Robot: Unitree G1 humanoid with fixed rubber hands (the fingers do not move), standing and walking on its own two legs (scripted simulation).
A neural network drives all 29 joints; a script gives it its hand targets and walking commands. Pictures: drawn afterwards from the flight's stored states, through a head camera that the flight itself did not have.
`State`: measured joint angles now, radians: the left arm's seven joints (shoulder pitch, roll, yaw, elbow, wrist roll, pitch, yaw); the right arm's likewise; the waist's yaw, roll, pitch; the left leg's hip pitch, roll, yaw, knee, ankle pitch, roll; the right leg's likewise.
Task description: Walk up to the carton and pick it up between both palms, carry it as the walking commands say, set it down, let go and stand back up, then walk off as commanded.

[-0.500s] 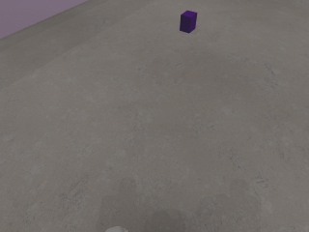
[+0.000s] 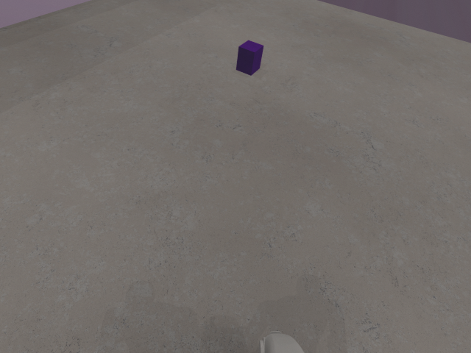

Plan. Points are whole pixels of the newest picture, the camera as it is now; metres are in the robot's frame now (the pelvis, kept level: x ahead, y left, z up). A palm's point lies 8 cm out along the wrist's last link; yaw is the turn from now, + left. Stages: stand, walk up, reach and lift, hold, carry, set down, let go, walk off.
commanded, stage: walk up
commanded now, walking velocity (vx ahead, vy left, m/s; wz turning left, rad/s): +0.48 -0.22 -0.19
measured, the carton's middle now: (249, 57) +2.48 -0.30 -0.67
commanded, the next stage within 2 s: none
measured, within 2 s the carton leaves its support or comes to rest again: neither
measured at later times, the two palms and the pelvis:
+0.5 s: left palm (147, 312) +0.24 +0.15 -0.13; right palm (362, 280) +0.31 -0.32 -0.15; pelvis +0.23 -0.09 -0.01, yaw -1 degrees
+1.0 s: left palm (181, 170) +0.62 +0.12 -0.13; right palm (353, 246) +0.40 -0.33 -0.15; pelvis +0.48 -0.11 -0.01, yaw -3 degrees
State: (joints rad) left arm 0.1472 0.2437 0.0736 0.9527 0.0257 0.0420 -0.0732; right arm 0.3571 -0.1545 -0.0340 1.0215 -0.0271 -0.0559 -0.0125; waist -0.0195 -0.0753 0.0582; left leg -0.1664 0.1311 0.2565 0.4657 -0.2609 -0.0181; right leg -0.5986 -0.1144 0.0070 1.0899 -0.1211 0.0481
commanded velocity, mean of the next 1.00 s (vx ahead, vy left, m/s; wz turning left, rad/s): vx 0.50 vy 0.00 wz -0.06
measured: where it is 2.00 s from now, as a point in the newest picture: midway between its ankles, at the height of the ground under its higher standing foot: (240, 204)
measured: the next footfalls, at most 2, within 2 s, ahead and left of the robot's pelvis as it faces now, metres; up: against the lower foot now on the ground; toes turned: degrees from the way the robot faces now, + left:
right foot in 0.20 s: +0.23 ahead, -0.20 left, +0.00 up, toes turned -10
left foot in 0.60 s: +0.45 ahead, +0.06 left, +0.00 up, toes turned +9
